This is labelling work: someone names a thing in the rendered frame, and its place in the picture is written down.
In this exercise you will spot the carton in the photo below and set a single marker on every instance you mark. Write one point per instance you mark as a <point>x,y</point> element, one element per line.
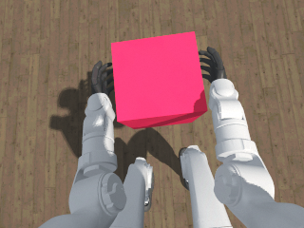
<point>158,81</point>

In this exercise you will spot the robot right upper arm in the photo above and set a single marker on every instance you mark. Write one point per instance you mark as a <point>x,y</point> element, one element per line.
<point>248,191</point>

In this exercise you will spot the left robot forearm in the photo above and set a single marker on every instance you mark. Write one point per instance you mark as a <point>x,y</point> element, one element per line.
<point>98,155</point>

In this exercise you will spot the robot left upper arm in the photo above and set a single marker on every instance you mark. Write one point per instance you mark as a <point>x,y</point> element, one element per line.
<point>94,202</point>

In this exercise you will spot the robot left foot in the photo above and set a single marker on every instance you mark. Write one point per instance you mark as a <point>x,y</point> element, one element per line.
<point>148,205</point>

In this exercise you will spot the robot right hand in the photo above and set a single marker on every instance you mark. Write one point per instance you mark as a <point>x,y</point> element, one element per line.
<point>216,68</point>

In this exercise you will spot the right robot forearm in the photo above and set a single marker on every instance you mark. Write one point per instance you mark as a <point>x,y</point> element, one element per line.
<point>230,126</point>

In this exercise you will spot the robot left thigh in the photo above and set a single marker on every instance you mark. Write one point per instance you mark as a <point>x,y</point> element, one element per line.
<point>138,179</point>

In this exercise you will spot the robot left hand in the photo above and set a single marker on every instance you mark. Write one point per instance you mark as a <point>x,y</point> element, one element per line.
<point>98,82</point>

